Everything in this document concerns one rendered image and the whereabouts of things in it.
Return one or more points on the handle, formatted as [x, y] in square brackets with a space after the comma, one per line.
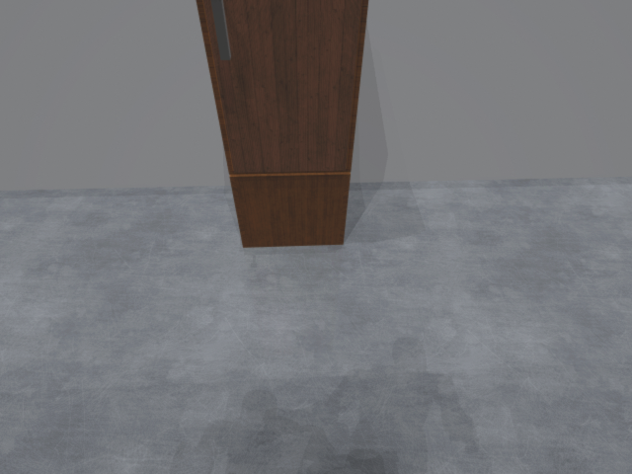
[221, 29]

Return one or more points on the cupboard door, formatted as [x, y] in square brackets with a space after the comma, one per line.
[287, 90]

